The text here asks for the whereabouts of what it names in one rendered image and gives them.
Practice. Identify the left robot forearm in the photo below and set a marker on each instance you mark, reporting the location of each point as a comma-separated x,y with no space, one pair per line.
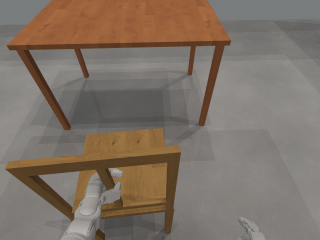
87,220

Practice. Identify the right robot hand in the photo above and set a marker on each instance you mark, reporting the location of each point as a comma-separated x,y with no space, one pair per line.
251,229

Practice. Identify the left robot hand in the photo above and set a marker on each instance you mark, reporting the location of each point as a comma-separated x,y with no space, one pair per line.
96,188

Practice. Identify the chair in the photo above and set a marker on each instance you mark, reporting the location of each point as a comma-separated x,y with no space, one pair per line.
148,185

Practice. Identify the table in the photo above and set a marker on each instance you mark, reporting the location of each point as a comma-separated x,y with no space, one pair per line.
99,24

